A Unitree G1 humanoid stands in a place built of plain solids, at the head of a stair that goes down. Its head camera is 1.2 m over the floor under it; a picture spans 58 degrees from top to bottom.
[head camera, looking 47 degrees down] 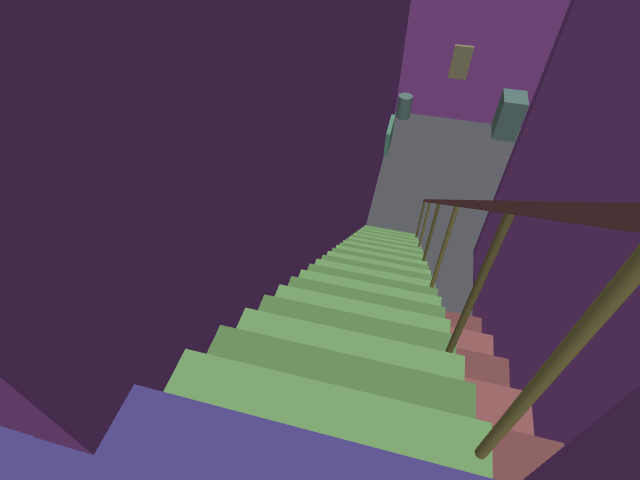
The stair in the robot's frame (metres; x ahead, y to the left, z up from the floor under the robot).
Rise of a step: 0.20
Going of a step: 0.23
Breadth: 1.06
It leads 14 degrees to the right of straight ahead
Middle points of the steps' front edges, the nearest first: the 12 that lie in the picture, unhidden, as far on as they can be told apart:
0.42 0.02 0.00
0.64 -0.03 -0.20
0.86 -0.09 -0.39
1.08 -0.14 -0.59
1.30 -0.20 -0.78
1.52 -0.26 -0.98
1.74 -0.31 -1.17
1.96 -0.37 -1.37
2.18 -0.42 -1.57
2.40 -0.48 -1.76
2.62 -0.54 -1.96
2.85 -0.59 -2.15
